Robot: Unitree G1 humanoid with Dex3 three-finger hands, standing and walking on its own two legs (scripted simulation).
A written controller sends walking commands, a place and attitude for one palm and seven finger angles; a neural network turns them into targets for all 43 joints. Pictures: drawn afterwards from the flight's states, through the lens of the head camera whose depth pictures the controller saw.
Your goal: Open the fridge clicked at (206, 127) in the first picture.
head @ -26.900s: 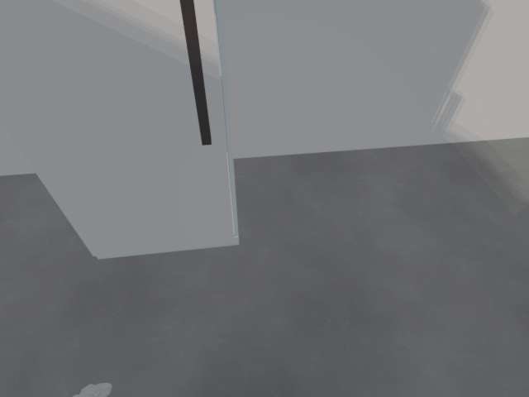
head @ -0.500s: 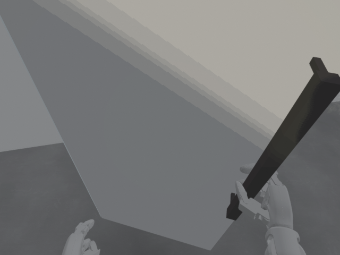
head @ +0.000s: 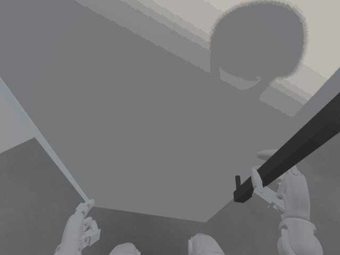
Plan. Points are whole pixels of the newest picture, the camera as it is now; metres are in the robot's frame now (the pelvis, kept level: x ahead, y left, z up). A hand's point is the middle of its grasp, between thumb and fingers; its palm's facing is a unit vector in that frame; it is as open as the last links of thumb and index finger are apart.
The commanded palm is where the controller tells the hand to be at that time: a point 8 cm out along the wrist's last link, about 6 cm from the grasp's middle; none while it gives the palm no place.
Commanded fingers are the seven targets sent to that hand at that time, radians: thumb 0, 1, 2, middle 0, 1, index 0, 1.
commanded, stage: walk backward, drawing the door open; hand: right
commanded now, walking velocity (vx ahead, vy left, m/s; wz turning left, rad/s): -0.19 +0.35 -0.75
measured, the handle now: (278, 150) +0.31 -0.18 +0.14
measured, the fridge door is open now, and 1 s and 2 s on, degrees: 46 69 66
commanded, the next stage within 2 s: stop walking and hold the door back in 0.50 s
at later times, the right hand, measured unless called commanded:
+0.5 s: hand out of the picture +0.11 -0.09 +0.08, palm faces +0.51 +0.83 -0.21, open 6.3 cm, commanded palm +0.06 -0.12 +0.08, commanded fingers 0.00 -0.90 -0.90 0.45 1.40 0.45 1.40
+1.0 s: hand out of the picture +0.08 -0.07 +0.08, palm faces +0.69 +0.69 -0.20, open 6.0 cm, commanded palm +0.04 -0.12 +0.08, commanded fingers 0.00 -0.90 -0.90 0.45 1.40 0.45 1.40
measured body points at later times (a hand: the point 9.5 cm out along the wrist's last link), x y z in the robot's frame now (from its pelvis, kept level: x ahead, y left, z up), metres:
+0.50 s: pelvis -0.05 +0.17 +0.02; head -0.01 +0.14 +0.46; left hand +0.17 +0.31 -0.08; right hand +0.08 -0.13 +0.09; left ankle +0.05 +0.34 -0.69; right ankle -0.08 -0.02 -0.73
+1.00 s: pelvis -0.11 +0.28 +0.01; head -0.09 +0.25 +0.45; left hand +0.20 +0.39 -0.07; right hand +0.04 -0.10 +0.09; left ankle +0.02 +0.34 -0.72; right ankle -0.18 +0.20 -0.73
